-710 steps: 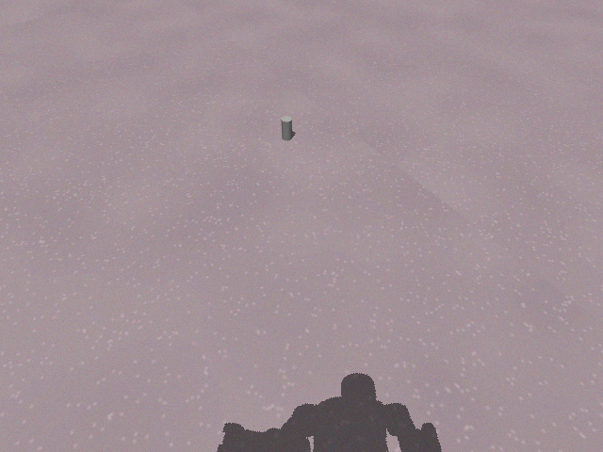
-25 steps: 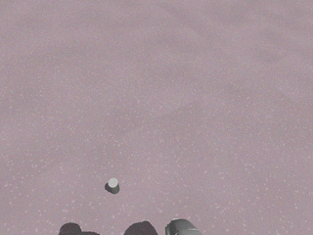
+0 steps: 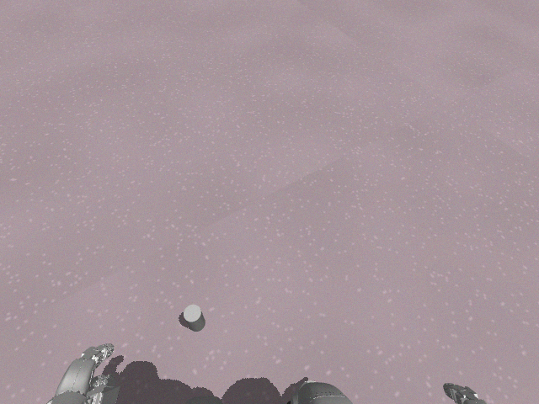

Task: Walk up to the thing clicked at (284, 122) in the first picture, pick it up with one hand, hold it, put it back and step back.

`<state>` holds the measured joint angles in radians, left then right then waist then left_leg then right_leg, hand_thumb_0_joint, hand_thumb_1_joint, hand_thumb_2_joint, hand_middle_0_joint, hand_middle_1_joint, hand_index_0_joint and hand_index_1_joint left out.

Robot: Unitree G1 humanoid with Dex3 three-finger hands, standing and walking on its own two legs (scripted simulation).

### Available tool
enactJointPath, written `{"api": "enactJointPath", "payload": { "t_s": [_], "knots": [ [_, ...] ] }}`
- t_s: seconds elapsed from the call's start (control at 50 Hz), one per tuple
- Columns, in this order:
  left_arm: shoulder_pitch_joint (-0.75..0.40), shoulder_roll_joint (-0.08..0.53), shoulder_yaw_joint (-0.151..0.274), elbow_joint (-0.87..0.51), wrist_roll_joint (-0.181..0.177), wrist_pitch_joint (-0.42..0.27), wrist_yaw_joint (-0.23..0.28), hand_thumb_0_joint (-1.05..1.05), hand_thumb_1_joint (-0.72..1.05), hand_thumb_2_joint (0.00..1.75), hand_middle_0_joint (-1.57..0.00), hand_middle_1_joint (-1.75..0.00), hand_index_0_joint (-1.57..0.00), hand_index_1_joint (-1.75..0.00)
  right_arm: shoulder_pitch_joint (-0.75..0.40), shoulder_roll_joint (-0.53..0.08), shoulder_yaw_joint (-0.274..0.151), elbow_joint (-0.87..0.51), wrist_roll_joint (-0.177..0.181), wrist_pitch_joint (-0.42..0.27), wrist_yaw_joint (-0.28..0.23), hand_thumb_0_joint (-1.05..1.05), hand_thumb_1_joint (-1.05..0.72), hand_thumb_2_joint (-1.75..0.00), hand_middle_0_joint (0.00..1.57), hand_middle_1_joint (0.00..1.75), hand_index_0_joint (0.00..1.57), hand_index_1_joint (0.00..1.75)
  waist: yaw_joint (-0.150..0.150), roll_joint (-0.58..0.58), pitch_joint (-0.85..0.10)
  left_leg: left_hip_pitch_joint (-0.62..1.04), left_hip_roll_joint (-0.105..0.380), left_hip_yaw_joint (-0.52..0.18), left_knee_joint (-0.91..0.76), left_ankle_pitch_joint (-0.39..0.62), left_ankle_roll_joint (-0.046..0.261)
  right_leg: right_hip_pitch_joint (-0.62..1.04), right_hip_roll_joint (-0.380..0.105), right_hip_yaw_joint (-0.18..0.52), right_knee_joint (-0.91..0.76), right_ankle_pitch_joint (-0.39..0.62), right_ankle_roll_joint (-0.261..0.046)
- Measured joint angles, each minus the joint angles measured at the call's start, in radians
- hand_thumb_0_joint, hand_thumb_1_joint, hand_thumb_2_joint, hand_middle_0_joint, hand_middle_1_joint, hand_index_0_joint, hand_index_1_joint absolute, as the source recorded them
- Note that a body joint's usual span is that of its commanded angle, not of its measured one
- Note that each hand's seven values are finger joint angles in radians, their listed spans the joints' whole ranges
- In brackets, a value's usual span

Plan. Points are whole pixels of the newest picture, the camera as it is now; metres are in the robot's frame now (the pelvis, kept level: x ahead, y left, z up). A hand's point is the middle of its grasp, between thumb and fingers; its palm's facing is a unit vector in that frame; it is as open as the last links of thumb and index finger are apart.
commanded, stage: walk up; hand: left
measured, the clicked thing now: (194, 318) +0.43 +0.22 -0.69
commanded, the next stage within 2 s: stand in 1.42 s
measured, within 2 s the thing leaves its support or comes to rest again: neither
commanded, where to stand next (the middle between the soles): +0.04 -0.02 m, yaw +1 degrees
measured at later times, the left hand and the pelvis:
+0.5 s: hand out of the picture +0.06 +0.23 -0.13, palm faces +0.02 -0.93 -0.37, open 7.4 cm; pelvis -0.02 -0.03 +0.01, yaw +1 degrees
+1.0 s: hand out of the picture +0.05 +0.24 -0.13, palm faces +0.03 -0.94 -0.34, open 7.4 cm; pelvis -0.03 -0.02 +0.03, yaw +2 degrees
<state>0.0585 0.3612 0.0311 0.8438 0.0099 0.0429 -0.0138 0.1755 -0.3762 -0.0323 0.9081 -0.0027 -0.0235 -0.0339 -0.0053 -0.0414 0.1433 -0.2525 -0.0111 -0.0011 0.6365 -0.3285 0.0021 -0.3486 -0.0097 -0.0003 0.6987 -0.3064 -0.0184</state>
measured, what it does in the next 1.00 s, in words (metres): steps on the spot: right foot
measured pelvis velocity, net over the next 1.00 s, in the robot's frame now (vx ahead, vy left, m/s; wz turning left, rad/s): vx -0.03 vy -0.02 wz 0.03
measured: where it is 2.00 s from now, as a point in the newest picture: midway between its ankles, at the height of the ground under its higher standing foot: outside the picture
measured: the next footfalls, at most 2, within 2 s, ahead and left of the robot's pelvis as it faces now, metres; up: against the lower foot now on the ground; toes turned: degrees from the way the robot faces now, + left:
right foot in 0.24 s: +0.02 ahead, -0.17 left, +0.00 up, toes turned -2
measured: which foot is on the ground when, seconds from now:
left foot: down 0.00-1.00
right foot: down 0.00-0.02, up 0.04-0.22, down 0.24-1.00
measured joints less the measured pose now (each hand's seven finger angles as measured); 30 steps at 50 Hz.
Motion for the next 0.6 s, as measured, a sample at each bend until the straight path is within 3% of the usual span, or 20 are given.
{"api": "enactJointPath", "payload": {
  "t_s": [0.04,0.08,0.14,0.22,0.26,0.3,0.34,0.4,0.6],
  "knots": [
    [0.0,0.013,0.009,0.013,-0.01,0.013,0.002,0.01,0.9,0.89,-0.2,-0.3,-0.21,-0.3,0.011,0.018,0.004,0.013,-0.014,-0.002,0.003,0.0,-0.91,-0.9,0.21,0.3,0.21,0.3,0.007,-0.037,-0.005,0.011,-0.011,0.013,-0.006,-0.005,-0.001,-0.013,-0.001,0.03,0.047,-0.053,-0.005],
    [0.005,0.018,0.014,0.031,-0.012,0.025,0.002,0.01,0.91,0.89,-0.2,-0.3,-0.21,-0.3,0.024,0.019,0.008,0.018,-0.019,-0.006,0.009,0.0,-0.91,-0.9,0.21,0.3,0.21,0.3,-0.007,-0.023,-0.013,0.009,0.011,-0.01,-0.007,-0.008,0.001,-0.024,0.028,0.035,0.133,-0.158,-0.003],
    [0.018,0.033,0.024,0.05,-0.017,0.026,-0.008,0.01,0.91,0.89,-0.2,-0.3,-0.21,-0.3,0.032,0.016,0.01,0.02,-0.022,-0.008,0.008,0.0,-0.9,-0.9,0.21,0.3,0.21,0.3,-0.004,-0.011,-0.016,0.007,0.039,-0.025,-0.036,0.011,-0.007,-0.016,0.036,0.055,0.189,-0.192,-0.011],
    [0.041,0.048,0.03,0.081,-0.019,0.005,-0.011,0.01,0.91,0.89,-0.2,-0.3,-0.21,-0.3,0.018,-0.004,0.01,0.013,-0.02,-0.005,0.015,0.01,-0.9,-0.9,0.21,0.3,0.21,0.3,0.008,0.002,-0.011,-0.02,0.058,-0.024,-0.02,0.012,-0.03,0.087,-0.005,0.041,-0.032,-0.097,-0.008],
    [0.049,0.038,0.031,0.113,-0.014,-0.014,0.0,0.01,0.91,0.89,-0.2,-0.3,-0.21,-0.3,-0.007,-0.021,0.007,0.015,-0.009,0.011,0.018,0.01,-0.9,-0.9,0.21,0.3,0.21,0.3,0.011,0.038,0.004,-0.037,0.084,-0.032,0.031,-0.012,-0.042,0.132,0.009,0.027,-0.123,-0.007,0.024],
    [0.063,0.02,0.019,0.141,-0.006,-0.026,0.004,0.01,0.91,0.89,-0.2,-0.3,-0.2,-0.3,-0.023,-0.03,0.003,0.02,0.003,0.028,0.016,0.01,-0.9,-0.9,0.21,0.3,0.21,0.3,0.0,0.076,0.004,-0.045,0.091,-0.058,0.054,-0.023,-0.022,0.144,0.023,0.007,-0.125,-0.012,0.037],
    [0.084,0.01,0.005,0.159,-0.003,-0.028,0.002,0.01,0.91,0.89,-0.2,-0.3,-0.21,-0.3,-0.024,-0.03,0.002,0.029,0.004,0.035,0.019,0.01,-0.91,-0.9,0.21,0.3,0.21,0.3,0.005,0.075,-0.021,-0.034,0.063,-0.051,0.046,-0.072,-0.006,0.136,0.005,0.014,-0.107,-0.027,0.038],
    [0.091,-0.003,-0.007,0.183,-0.006,-0.026,0.0,0.01,0.91,0.89,-0.2,-0.3,-0.21,-0.3,-0.027,-0.027,0.001,0.056,0.007,0.03,0.03,0.01,-0.91,-0.9,0.21,0.3,0.21,0.3,0.0,0.078,-0.042,0.005,0.039,-0.046,-0.031,0.036,-0.024,0.142,-0.019,0.013,-0.099,-0.035,0.048],
    [0.033,-0.006,-0.012,0.228,-0.011,-0.051,0.001,0.01,0.91,0.89,-0.2,-0.3,-0.21,-0.3,-0.059,0.028,0.032,0.137,0.003,0.028,0.057,0.01,-0.91,-0.9,0.21,0.3,0.21,0.3,0.01,0.064,-0.068,0.066,0.037,-0.054,-0.174,0.111,-0.04,0.203,-0.024,0.002,-0.236,0.048,0.048]
  ]
}}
